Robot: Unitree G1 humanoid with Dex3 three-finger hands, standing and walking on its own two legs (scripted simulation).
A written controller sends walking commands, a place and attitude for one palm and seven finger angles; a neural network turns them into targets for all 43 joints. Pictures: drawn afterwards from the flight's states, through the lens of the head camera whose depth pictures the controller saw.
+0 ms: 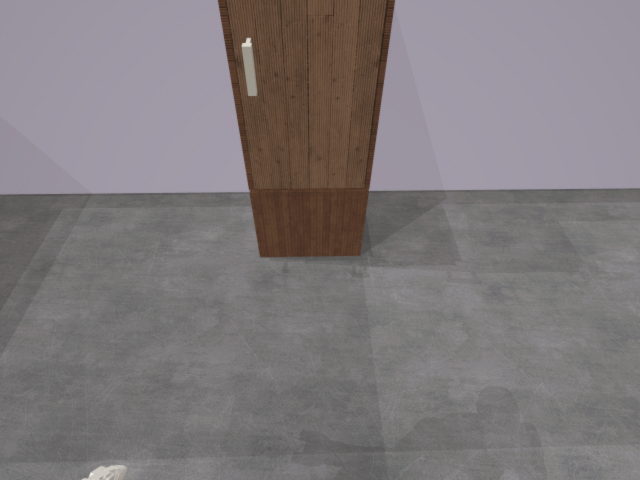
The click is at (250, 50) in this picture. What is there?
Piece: cupboard door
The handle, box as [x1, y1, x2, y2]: [242, 38, 256, 95]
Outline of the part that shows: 247,38 246,42 242,43 242,53 248,95 256,95 256,84 250,38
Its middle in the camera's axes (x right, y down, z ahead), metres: -0.18 -0.43 +0.97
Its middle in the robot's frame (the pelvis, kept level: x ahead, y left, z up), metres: +1.02 +0.23 +0.05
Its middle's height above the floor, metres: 0.82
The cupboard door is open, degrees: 0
